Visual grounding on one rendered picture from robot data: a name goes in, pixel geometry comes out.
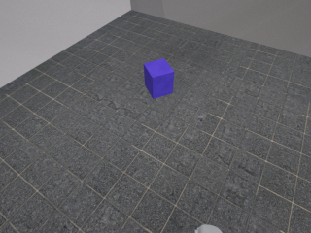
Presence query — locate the carton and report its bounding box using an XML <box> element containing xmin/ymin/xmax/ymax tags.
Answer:
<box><xmin>143</xmin><ymin>58</ymin><xmax>175</xmax><ymax>99</ymax></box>

